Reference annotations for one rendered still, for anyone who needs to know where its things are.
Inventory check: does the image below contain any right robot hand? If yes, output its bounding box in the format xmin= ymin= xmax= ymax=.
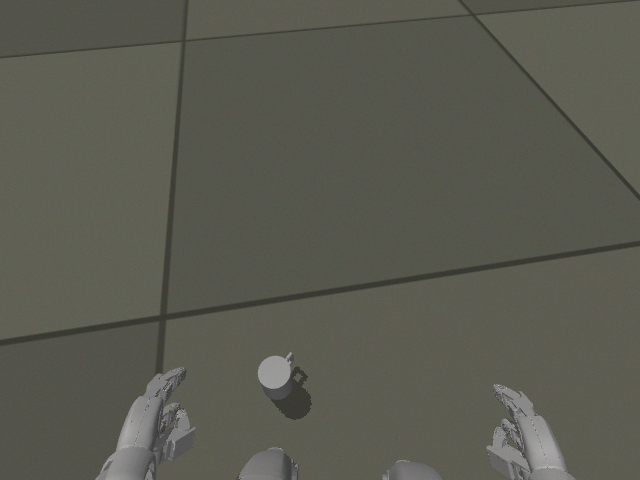
xmin=487 ymin=384 xmax=568 ymax=480

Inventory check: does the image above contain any left robot arm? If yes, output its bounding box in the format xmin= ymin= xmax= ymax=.
xmin=95 ymin=447 xmax=156 ymax=480

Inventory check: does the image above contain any left robot hand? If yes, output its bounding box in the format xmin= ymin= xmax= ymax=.
xmin=116 ymin=367 xmax=195 ymax=467

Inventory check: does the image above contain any mug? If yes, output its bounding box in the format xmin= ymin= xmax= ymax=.
xmin=258 ymin=352 xmax=294 ymax=400

